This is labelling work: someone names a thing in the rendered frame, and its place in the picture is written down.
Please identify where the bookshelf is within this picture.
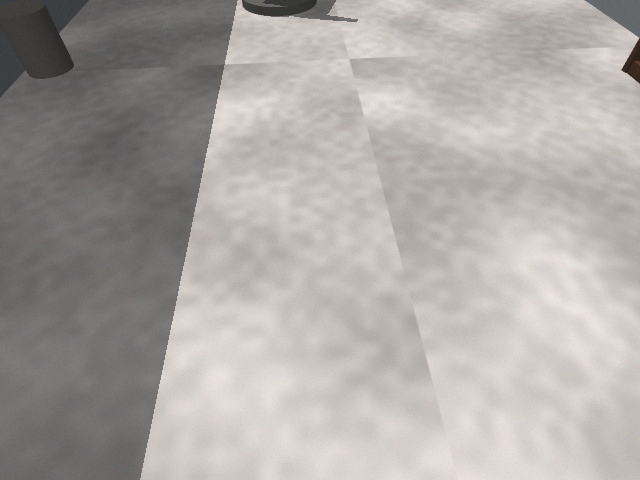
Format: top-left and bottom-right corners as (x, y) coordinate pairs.
(622, 38), (640, 84)

